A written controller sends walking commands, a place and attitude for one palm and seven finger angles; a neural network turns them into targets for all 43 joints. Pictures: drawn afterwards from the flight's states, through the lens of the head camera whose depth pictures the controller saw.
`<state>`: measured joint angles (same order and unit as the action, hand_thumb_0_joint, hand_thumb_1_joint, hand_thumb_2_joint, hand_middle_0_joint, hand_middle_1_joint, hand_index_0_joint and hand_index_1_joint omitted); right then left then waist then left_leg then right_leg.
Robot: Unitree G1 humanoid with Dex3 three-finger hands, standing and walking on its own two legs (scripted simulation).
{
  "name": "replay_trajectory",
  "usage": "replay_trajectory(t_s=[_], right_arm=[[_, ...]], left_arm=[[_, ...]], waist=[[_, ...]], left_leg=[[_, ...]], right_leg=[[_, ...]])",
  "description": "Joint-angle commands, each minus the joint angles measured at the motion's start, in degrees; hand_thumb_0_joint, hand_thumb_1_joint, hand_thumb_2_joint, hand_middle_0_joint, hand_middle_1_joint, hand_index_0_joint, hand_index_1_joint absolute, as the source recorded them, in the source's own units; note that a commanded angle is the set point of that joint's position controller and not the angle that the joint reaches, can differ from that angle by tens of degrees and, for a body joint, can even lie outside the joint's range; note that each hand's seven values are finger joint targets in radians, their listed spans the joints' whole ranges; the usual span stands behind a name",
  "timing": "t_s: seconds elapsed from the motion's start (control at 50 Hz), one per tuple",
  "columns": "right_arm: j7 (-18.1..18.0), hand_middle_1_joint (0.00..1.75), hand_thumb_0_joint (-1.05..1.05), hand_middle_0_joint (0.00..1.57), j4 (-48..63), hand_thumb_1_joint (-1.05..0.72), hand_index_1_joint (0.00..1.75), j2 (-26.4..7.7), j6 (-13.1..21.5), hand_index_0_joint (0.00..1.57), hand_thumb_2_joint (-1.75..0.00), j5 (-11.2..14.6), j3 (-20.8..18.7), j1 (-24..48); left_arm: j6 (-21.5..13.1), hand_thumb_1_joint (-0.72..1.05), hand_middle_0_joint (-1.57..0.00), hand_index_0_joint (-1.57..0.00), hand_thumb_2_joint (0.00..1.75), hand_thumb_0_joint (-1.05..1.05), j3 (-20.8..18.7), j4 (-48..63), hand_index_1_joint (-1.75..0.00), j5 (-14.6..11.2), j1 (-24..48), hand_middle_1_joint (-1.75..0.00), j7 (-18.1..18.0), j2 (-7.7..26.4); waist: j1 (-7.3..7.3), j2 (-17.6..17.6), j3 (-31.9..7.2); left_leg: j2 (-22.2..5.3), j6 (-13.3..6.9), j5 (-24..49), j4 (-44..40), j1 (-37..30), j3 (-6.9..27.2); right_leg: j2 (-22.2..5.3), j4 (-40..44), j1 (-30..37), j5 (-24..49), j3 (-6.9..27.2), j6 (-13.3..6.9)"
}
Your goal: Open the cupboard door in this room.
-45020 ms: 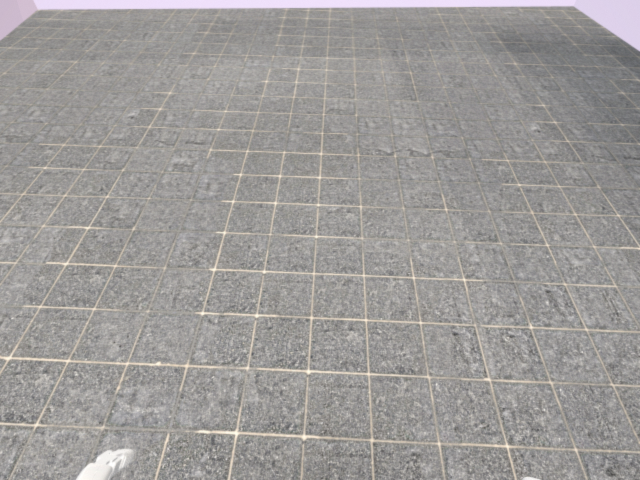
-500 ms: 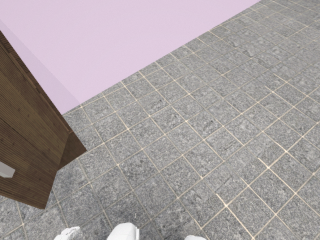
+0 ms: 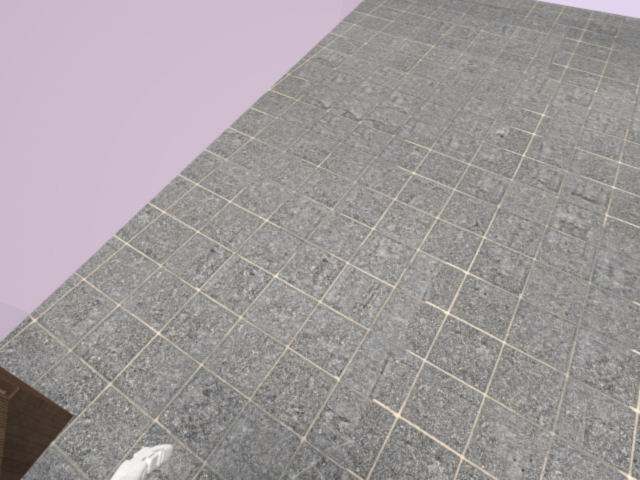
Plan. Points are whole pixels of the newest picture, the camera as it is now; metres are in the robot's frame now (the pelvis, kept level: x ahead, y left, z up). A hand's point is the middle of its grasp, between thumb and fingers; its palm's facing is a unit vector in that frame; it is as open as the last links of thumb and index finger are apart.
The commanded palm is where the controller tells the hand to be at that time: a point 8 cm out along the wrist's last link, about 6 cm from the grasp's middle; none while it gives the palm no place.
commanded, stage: walk to a spot facing it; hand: left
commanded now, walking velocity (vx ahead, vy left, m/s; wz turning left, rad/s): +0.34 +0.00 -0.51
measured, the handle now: out of the picture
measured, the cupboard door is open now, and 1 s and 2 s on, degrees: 48 48 48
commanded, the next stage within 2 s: turn to face it in 1.06 s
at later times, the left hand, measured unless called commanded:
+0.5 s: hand (213, 409) +0.25 +0.18 -0.18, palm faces -0.17 -0.97 -0.17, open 7.4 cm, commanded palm none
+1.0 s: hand (318, 257) +0.52 +0.01 -0.15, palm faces -0.30 -0.93 -0.21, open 7.2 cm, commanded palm none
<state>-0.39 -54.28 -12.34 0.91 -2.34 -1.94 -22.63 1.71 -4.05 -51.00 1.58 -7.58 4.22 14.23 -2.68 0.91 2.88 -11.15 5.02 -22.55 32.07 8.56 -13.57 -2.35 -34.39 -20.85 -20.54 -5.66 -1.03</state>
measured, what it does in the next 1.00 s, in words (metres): walks ahead, turning right: left foot, then right foot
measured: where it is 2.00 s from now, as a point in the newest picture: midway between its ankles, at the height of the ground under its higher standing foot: (398, 333)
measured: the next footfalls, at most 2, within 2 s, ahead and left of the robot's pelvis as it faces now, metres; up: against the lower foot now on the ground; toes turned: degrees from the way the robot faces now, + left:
left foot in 0.38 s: +0.29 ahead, +0.10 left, +0.00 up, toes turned -6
right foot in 0.78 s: +0.39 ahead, -0.23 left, +0.00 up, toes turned -25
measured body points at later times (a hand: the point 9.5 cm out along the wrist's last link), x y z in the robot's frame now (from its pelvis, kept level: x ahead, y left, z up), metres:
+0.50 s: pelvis +0.20 -0.01 +0.00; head +0.23 +0.01 +0.45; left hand +0.26 +0.23 -0.16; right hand +0.25 -0.26 -0.12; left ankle +0.25 +0.10 -0.73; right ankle +0.09 -0.10 -0.64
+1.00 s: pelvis +0.40 -0.15 +0.02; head +0.43 -0.15 +0.47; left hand +0.54 +0.06 -0.13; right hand +0.32 -0.37 -0.14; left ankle +0.47 -0.01 -0.67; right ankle +0.36 -0.21 -0.73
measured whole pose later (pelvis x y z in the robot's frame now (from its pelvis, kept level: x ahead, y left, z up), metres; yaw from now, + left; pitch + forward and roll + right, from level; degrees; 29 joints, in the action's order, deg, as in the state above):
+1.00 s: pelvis +0.40 -0.15 +0.02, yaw -19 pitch +1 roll +1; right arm 0.5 -60.2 -9.8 0.7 -1.6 -2.7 -16.2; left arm -3.5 -3.6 -58.2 0.6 -12.3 -0.1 11.1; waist -1.8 -1.0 3.0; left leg -7.7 2.8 -18.2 54.6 28.8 -5.3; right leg 0.7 -23.8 -10.2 -14.7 -6.7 -4.0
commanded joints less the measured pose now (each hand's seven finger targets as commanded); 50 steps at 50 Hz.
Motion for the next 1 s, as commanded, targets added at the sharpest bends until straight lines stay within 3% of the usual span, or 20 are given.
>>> replay_trajectory(t_s=[0.0,0.06,0.1,0.26,0.32,0.34,0.36,0.38,0.4,0.42,0.46,0.52,0.66,0.72,0.74,0.76,0.78,0.82,0.9,0.98], right_arm=[[0.3,0.3,0.0,0.2,9.7,-0.9,0.3,-7.6,1.4,0.2,-0.9,1.6,-1.7,14.1],[0.5,0.3,0.0,0.2,6.8,-0.9,0.3,-7.2,1.4,0.2,-0.9,1.2,-2.6,12.5],[0.8,0.3,0.0,0.2,5.3,-0.9,0.3,-5.4,0.6,0.2,-0.9,0.8,-2.4,11.2],[1.5,0.3,0.0,0.2,7.0,-0.9,0.3,-3.7,1.9,0.2,-0.9,1.2,-2.3,15.5],[0.6,0.3,0.0,0.2,5.0,-0.9,0.3,-5.7,3.1,0.2,-0.9,1.0,-2.5,9.8],[-0.2,0.3,0.0,0.2,2.6,-0.9,0.3,-8.8,3.6,0.2,-0.9,0.7,-3.2,2.8],[-0.7,0.3,0.0,0.2,0.8,-0.9,0.3,-15.4,3.9,0.2,-0.9,-0.4,-4.9,-5.7],[-1.1,0.3,0.0,0.2,0.3,-0.9,0.3,-16.0,3.1,0.2,-0.9,-0.6,-4.6,-9.9],[-1.0,0.3,0.0,0.2,1.4,-0.9,0.3,-14.7,2.7,0.2,-0.9,-0.4,-4.2,-7.0],[-0.9,0.3,0.0,0.2,1.7,-0.9,0.3,-11.0,3.1,0.2,-0.9,-0.4,-3.2,-3.7],[-0.9,0.3,0.0,0.2,2.5,-0.9,0.3,-6.8,3.8,0.2,-0.9,0.0,-1.8,2.1],[-1.0,0.3,0.0,0.2,0.9,-0.9,0.3,-6.5,4.4,0.2,-0.9,0.4,-1.5,1.7],[-0.1,0.3,0.0,0.2,-2.2,-0.9,0.3,-7.6,3.2,0.2,-0.9,0.0,-2.4,-1.3],[0.0,0.3,0.0,0.2,-3.0,-0.9,0.3,-7.7,2.6,0.2,-0.9,0.4,-2.0,-0.6],[0.4,0.3,0.0,0.2,-2.7,-0.9,0.3,-6.2,2.7,0.2,-0.9,1.0,-1.6,0.4],[1.0,0.3,0.0,0.2,-0.4,-0.9,0.3,-2.1,2.8,0.2,-0.9,1.9,-0.9,0.8],[0.7,0.3,0.0,0.2,0.5,-0.9,0.3,-4.5,2.6,0.2,-0.9,1.8,-1.4,5.0],[0.5,0.3,0.0,0.2,-0.4,-0.9,0.3,-3.7,2.8,0.2,-0.9,1.7,-1.8,7.4],[0.9,0.3,0.0,0.2,-3.6,-0.9,0.3,-0.3,1.0,0.2,-0.9,0.8,-1.3,3.2],[1.6,0.3,0.0,0.2,-2.1,-0.9,0.3,1.0,1.1,0.2,-0.9,1.0,-1.4,7.4]], left_arm=[[-2.9,0.9,-0.2,-0.2,0.9,0.0,-4.8,-2.1,-0.3,-1.0,-20.3,-0.3,-3.3,17.0],[-3.3,0.9,-0.2,-0.2,0.9,0.0,-3.0,0.6,-0.3,-0.6,-7.9,-0.3,-4.3,9.9],[-4.1,0.9,-0.2,-0.2,0.9,0.0,-2.3,0.9,-0.3,-0.4,-6.4,-0.3,-4.1,7.7],[-5.2,0.9,-0.2,-0.2,0.9,0.0,-2.4,-2.1,-0.3,-0.3,-8.9,-0.3,-3.3,8.6],[-5.0,0.9,-0.2,-0.2,0.9,0.0,-2.2,-2.4,-0.3,-0.8,-7.5,-0.3,-3.5,7.4],[-5.0,0.9,-0.2,-0.2,0.9,0.0,-1.9,-1.9,-0.3,-1.0,-7.2,-0.3,-3.2,5.4],[-5.1,0.9,-0.2,-0.2,0.9,0.0,-1.1,-1.7,-0.3,-1.3,-9.7,-0.3,-2.8,1.8],[-5.6,0.9,-0.2,-0.2,0.9,0.0,-0.7,-0.3,-0.3,-1.1,-7.2,-0.3,-2.8,2.2],[-5.8,0.9,-0.2,-0.2,0.9,0.0,-0.8,0.9,-0.3,-0.6,-4.1,-0.3,-2.6,2.5],[-5.6,0.9,-0.2,-0.2,0.9,0.0,-1.0,0.1,-0.3,0.0,-2.6,-0.3,-2.6,2.4],[-4.7,0.9,-0.2,-0.2,0.9,0.0,-1.0,-0.9,-0.3,0.2,-3.7,-0.3,-1.8,1.3],[-3.1,0.9,-0.2,-0.2,0.9,0.0,-0.3,-0.8,-0.3,0.1,-4.2,-0.3,-1.1,-0.9],[-3.2,0.9,-0.2,-0.2,0.9,0.0,0.2,0.8,-0.3,0.1,2.6,-0.3,-0.9,-0.6],[-3.6,0.9,-0.2,-0.2,0.9,0.0,-0.8,-2.7,-0.3,0.2,-6.2,-0.3,-1.4,2.5],[-4.4,0.9,-0.2,-0.2,0.9,0.0,-2.0,-5.4,-0.3,0.5,-15.5,-0.3,-2.0,6.6],[-4.6,0.9,-0.2,-0.2,0.9,0.0,-3.9,-7.6,-0.3,0.3,-23.8,-0.3,-3.1,14.0],[-4.4,0.9,-0.2,-0.2,0.9,0.0,-3.6,-7.6,-0.3,-1.0,-22.6,-0.3,-3.8,14.5],[-4.4,0.9,-0.2,-0.2,0.9,0.0,-2.2,-5.4,-0.3,-1.0,-13.6,-0.3,-4.4,8.8],[-5.8,0.9,-0.2,-0.2,0.9,0.0,-0.7,-5.0,-0.3,-0.6,-8.1,-0.3,-4.3,3.8],[-6.8,0.9,-0.2,-0.2,0.9,0.0,-0.8,-7.3,-0.3,-0.6,-10.6,-0.3,-4.2,3.0]], waist=[[13.28,-19.3,-5.9],[5.84,-10.9,-3.6],[3.8,-9.8,-2.0],[3.81,-7.4,-0.6],[0.36,-3.2,-2.8],[-2.67,2.1,-6.3],[-5.16,16.8,-13.1],[-6.45,15.9,-13.0],[-5.29,8.7,-6.6],[-3.46,6.5,-3.6],[0.2,7.9,1.0],[2.15,8.4,-1.9],[0.99,5.4,0.3],[5.95,1.4,-2.7],[10.45,-5.8,-7.5],[12.91,-23.1,-11.9],[12.5,-18.0,-9.3],[8.02,-11.6,-3.2],[2.18,-6.6,-2.3],[2.48,-4.6,-0.5]], left_leg=[[5.2,-2.4,-14.3,37.0,39.3,9.7],[1.6,-1.6,-2.3,33.8,32.4,13.0],[2.8,-1.0,1.5,28.1,25.8,11.4],[7.1,-1.6,8.7,7.0,17.9,10.1],[8.4,-2.5,12.3,-4.3,2.1,9.4],[4.5,-4.6,9.2,-6.9,-10.4,14.6],[-11.3,-10.6,4.7,-10.0,-22.6,34.5],[-18.8,-15.7,2.5,-16.5,-21.5,45.0],[-19.4,-17.7,5.3,-16.8,-16.7,44.0],[-15.9,-15.7,8.1,-17.5,-8.5,38.7],[-11.7,-12.3,10.2,-19.2,-1.1,27.1],[-7.3,-10.8,20.5,-19.2,-1.1,14.3],[-6.8,-10.2,14.8,-18.8,0.6,7.7],[-3.7,-7.6,21.4,-5.6,4.5,4.0],[0.2,-5.6,19.5,9.6,13.3,0.5],[8.9,-3.2,-9.4,29.1,27.8,-0.8],[6.5,-4.2,-12.7,38.2,32.4,8.4],[2.2,-3.8,-2.2,38.8,32.5,12.0],[1.9,-2.6,3.2,25.8,21.1,10.0],[3.0,-2.3,9.4,14.5,22.5,8.9]], right_leg=[[-21.6,22.3,30.7,-6.6,40.6,-13.6],[-15.0,20.7,19.1,-1.1,27.3,-11.8],[-11.9,21.1,11.6,7.1,20.6,-10.6],[-9.9,20.2,11.8,7.1,20.4,-10.1],[-6.6,12.1,6.6,12.3,17.7,-7.5],[-2.6,1.1,-0.5,14.2,14.3,-5.1],[4.8,-17.7,-12.2,-1.4,6.1,-1.8],[5.8,-32.1,-17.7,-13.0,7.1,-1.4],[1.5,-37.9,-21.6,-10.5,8.5,-1.5],[-0.1,-40.8,-21.6,-5.7,8.8,-1.2],[-2.9,-39.1,-19.6,0.6,8.5,-0.2],[-3.2,-28.8,-15.2,4.8,5.9,0.7],[-0.9,-4.1,-3.1,9.0,-1.2,0.1],[1.8,2.0,13.7,9.3,-2.4,-1.8],[-4.1,5.3,27.9,2.5,6.4,-4.9],[-20.5,15.8,36.9,-2.7,32.6,-11.3],[-22.8,21.5,33.1,-3.6,38.2,-13.1],[-19.1,20.8,22.6,4.2,28.0,-11.7],[-13.8,22.3,10.6,15.3,12.4,-9.7],[-12.8,23.2,13.6,18.0,10.1,-10.1]])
